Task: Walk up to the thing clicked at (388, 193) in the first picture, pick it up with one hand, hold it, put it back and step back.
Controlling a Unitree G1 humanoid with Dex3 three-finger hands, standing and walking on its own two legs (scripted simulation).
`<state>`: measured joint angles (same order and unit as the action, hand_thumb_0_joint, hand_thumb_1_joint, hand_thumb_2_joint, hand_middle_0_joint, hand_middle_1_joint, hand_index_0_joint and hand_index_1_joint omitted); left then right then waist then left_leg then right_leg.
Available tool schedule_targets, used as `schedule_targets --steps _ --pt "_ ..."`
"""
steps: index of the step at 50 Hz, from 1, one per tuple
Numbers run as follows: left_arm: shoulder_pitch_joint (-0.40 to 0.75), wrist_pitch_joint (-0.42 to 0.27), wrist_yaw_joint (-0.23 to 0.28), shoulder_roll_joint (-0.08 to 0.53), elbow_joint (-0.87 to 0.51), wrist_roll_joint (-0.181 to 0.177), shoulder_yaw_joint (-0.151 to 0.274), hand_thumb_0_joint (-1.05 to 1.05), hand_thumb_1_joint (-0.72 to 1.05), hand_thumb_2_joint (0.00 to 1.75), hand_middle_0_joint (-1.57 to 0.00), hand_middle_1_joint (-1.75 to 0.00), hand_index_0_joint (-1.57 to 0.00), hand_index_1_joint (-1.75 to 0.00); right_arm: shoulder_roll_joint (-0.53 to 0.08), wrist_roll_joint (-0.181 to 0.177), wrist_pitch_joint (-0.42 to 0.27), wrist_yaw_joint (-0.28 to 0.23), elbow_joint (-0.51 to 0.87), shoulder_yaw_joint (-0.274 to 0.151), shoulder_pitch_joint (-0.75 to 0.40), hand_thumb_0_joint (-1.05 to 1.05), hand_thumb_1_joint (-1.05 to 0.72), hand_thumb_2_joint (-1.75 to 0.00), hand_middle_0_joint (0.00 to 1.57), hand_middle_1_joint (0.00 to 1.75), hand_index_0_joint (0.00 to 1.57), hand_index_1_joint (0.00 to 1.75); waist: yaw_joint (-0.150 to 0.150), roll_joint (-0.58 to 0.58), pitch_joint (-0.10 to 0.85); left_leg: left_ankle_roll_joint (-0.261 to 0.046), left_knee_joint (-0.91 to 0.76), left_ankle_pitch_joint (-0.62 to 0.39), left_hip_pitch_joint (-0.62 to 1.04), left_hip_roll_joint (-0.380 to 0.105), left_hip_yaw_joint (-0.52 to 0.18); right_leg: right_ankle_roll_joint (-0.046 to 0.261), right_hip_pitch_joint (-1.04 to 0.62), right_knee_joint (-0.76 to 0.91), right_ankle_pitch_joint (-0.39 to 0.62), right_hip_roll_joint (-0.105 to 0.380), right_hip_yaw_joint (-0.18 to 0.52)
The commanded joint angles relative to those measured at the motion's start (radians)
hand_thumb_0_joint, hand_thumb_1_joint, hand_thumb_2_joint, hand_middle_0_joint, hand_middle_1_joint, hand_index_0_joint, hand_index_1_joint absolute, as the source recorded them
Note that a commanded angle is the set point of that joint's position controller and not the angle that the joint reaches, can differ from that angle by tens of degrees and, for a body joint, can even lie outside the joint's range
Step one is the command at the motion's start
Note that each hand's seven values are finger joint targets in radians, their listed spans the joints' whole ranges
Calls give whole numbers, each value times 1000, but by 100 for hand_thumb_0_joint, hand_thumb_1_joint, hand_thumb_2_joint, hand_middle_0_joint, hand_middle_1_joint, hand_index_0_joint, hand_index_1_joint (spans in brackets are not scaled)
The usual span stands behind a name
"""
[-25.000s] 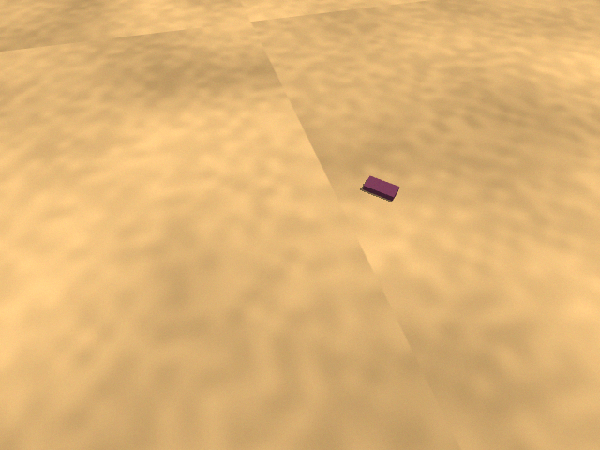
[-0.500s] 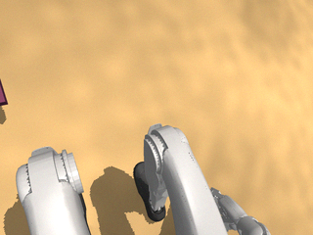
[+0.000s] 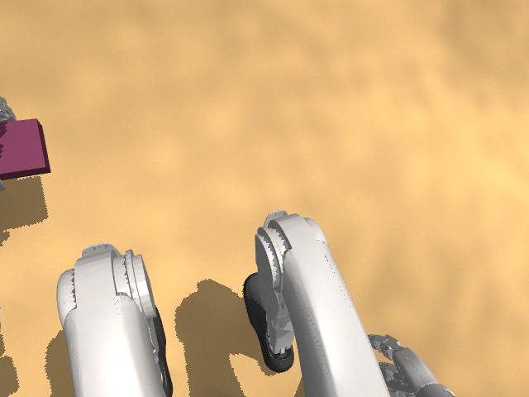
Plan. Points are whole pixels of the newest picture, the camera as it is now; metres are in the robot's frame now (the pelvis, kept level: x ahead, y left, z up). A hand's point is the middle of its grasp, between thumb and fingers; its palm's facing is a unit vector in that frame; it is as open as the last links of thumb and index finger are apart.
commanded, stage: lift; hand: left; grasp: from above
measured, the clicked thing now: out of the picture +0.47 +0.34 -0.19
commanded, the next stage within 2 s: hold in 1.58 s
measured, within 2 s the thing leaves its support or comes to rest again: neither
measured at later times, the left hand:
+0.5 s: hand out of the picture +0.39 +0.35 -0.02, palm faces -0.46 -0.11 -0.88, open 10.4 cm
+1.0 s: hand out of the picture +0.31 +0.31 +0.19, palm faces -0.44 -0.13 -0.89, open 10.5 cm
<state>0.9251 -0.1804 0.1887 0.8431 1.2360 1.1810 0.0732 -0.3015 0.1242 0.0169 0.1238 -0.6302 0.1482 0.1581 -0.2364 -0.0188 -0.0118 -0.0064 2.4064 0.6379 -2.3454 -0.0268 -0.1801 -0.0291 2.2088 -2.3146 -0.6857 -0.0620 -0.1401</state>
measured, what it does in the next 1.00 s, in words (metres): rises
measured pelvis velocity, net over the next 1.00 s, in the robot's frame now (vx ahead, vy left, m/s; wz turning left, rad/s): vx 0.01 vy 0.01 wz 0.16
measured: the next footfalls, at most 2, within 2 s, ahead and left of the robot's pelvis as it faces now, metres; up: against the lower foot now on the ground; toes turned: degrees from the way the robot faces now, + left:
none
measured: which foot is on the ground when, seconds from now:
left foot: down 0.00-1.00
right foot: down 0.00-1.00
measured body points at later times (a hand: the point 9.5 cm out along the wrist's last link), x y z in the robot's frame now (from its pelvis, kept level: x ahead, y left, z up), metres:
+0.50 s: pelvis -0.01 +0.01 +0.09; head +0.19 +0.08 +0.49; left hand +0.41 +0.35 +0.03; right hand +0.13 -0.25 -0.02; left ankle +0.08 +0.13 -0.30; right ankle +0.10 -0.12 -0.30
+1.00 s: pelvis +0.01 +0.01 +0.27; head +0.12 +0.04 +0.71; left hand +0.33 +0.32 +0.24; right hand +0.16 -0.23 +0.15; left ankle +0.08 +0.13 -0.30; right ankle +0.10 -0.12 -0.30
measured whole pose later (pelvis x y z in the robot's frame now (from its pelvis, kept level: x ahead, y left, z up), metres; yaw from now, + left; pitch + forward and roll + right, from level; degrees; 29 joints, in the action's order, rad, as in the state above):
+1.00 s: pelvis +0.01 +0.01 +0.27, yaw +9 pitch +22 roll -4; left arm 0.35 -0.06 0.06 0.53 0.70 1.00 -0.11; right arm -0.24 -0.03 0.02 -0.04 -0.70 0.00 0.18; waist -0.07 0.05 0.15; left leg -0.02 1.49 0.52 -1.35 -0.03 -0.04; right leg -0.02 1.27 -1.44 -0.55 -0.03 -0.03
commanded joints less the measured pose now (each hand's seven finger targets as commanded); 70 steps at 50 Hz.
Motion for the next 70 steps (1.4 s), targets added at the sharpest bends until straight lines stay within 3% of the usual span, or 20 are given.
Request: schedule_targets --steps 1,7,9,12,14,22,26,27,30,33,36,37,38,44,47,52,54,64,65,70 --pt "291 23 7 302 -255 -49 68 0 87 61 -112 -62 -117 -57 -261 -20 8 -24 15 -115 197 0 -90 -90 20 30 20 30 37 419 794 -7 -288 -178 644 3 90 77 -318 264 212 -24 -40" --pt "242 29 -36 273 -351 -84 58 0 84 60 -110 -60 -114 -56 -235 -41 24 -36 15 -142 207 0 -90 -90 20 30 20 30 48 358 808 -18 -323 -172 641 7 112 73 -389 332 208 -21 0" --pt "233 30 -46 270 -416 -93 65 0 82 59 -107 -61 -112 -56 -235 -50 27 -43 15 -160 205 0 -90 -90 20 30 20 30 76 375 853 -19 -352 -181 709 8 114 75 -374 345 210 -16 -1" --pt "201 30 -64 222 -453 -118 38 0 80 60 -107 -61 -111 -57 -215 -63 30 -50 22 -174 204 0 -90 -90 20 30 20 30 68 345 842 -22 -404 -133 720 7 110 73 -386 382 173 -17 10" --pt "176 30 -63 227 -491 -130 49 0 80 62 -107 -62 -111 -58 -202 -75 31 -58 22 -183 195 0 -90 -90 20 30 20 30 91 336 867 -28 -430 -125 731 9 123 66 -426 415 174 -14 29" --pt "60 49 -96 134 -574 -160 9 0 79 64 -104 -65 -109 -60 -191 -109 30 -84 30 -207 163 0 -89 -90 20 30 20 30 111 325 821 -24 -621 -67 864 -1 75 63 -471 486 160 -5 23" --pt "0 61 -111 127 -642 -180 21 0 79 62 -103 -66 -108 -61 -182 -121 30 -100 39 -215 149 0 -89 -90 20 30 20 30 130 291 840 -26 -693 -102 961 -3 71 59 -553 556 183 -3 32" --pt "-5 64 -116 93 -666 -188 -7 0 78 62 -103 -65 -108 -60 -174 -122 29 -103 45 -214 145 0 -89 -90 20 30 20 30 118 277 832 -27 -706 -98 979 -4 76 58 -571 585 180 -4 34" --pt "-63 73 -119 111 -727 -195 20 0 75 63 -103 -63 -107 -59 -170 -133 24 -122 48 -216 125 0 -89 -90 20 30 20 30 143 289 811 -21 -798 -45 1033 -5 66 56 -637 634 153 -2 41" --pt "-105 84 -122 51 -773 -198 -15 0 77 61 -104 -62 -108 -58 -155 -138 20 -135 49 -217 115 0 -89 -89 20 30 20 30 136 265 789 -20 -863 -53 1100 -7 69 54 -702 707 159 -2 46" --pt "-161 98 -111 47 -802 -207 -2 0 73 61 -100 -64 -104 -59 -142 -145 14 -148 43 -215 102 0 -89 -89 20 30 20 30 150 243 779 -20 -927 -85 1174 -4 85 51 -801 792 176 -1 60" --pt "-178 102 -114 10 -806 -205 -29 0 75 61 -101 -64 -105 -60 -138 -145 12 -151 42 -217 101 0 -89 -89 20 30 20 30 140 233 775 -20 -950 -95 1205 -4 85 51 -823 819 182 -1 61" --pt "-192 105 -112 17 -813 -205 -18 0 73 62 -101 -63 -104 -59 -137 -148 8 -156 35 -216 95 0 -89 -89 20 30 20 30 148 241 762 -17 -981 -99 1235 -4 83 51 -846 840 186 1 65" --pt "-256 120 -81 -26 -784 -196 -31 0 73 66 -101 -65 -104 -62 -114 -161 -10 -177 16 -211 81 0 -89 -90 20 30 20 30 155 199 664 -14 -1128 -106 1361 3 103 52 -1016 1014 184 1 89" --pt "-263 127 -66 -73 -716 -186 -67 0 71 66 -100 -66 -103 -63 -105 -163 -25 -185 -6 -209 78 0 -89 -90 20 30 20 30 140 160 548 -11 -1206 -64 1372 4 100 51 -1069 1101 151 1 103" --pt "-289 129 -54 -135 -665 -183 -109 0 69 66 -98 -67 -101 -63 -100 -167 -53 -190 -10 -213 81 0 -89 -90 20 30 20 30 155 138 515 -5 -1311 -83 1475 14 108 54 -1194 1221 156 -1 121" --pt "-268 128 -49 -168 -643 -184 -140 0 69 64 -98 -67 -101 -63 -94 -169 -63 -191 -14 -211 81 0 -89 -90 20 30 20 30 145 138 482 -3 -1350 -91 1509 18 114 53 -1230 1265 168 0 128" --pt "-248 151 13 -181 -608 -156 -145 0 74 70 -101 -69 -105 -66 -94 -166 -77 -189 -29 -223 108 0 -89 -90 20 30 20 30 175 134 469 6 -1516 -262 1732 13 141 52 -1430 1424 312 5 134" --pt "-249 157 13 -186 -585 -153 -154 0 74 70 -102 -69 -105 -66 -96 -166 -75 -188 -30 -222 113 0 -89 -90 20 30 20 30 166 125 450 5 -1527 -278 1740 16 146 52 -1437 1442 326 5 136" --pt "-292 185 14 -211 -577 -172 -155 0 71 74 -101 -68 -104 -66 -94 -165 -70 -185 -29 -225 115 0 -89 -89 20 30 20 30 182 96 427 5 -1589 -352 1808 22 157 48 -1543 1517 391 9 143"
